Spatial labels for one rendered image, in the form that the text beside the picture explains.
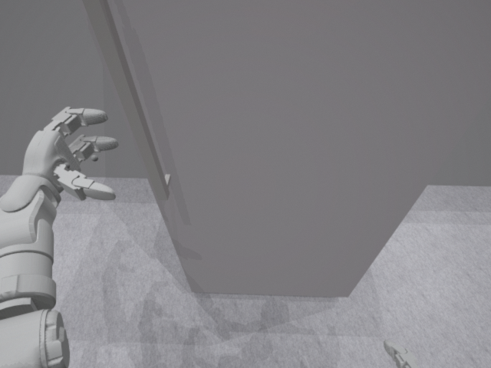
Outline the left robot forearm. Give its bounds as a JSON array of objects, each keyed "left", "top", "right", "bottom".
[{"left": 0, "top": 175, "right": 61, "bottom": 320}]

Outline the handle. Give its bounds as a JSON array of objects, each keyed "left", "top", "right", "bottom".
[{"left": 82, "top": 0, "right": 171, "bottom": 200}]

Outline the fridge door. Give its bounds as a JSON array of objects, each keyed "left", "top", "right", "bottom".
[{"left": 77, "top": 0, "right": 491, "bottom": 297}]

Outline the right robot hand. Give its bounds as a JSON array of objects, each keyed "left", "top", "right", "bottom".
[{"left": 384, "top": 340, "right": 419, "bottom": 368}]

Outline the left robot upper arm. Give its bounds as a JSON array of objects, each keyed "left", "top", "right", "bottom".
[{"left": 0, "top": 309, "right": 70, "bottom": 368}]

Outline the left robot hand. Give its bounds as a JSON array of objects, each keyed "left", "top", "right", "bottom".
[{"left": 22, "top": 107, "right": 119, "bottom": 201}]

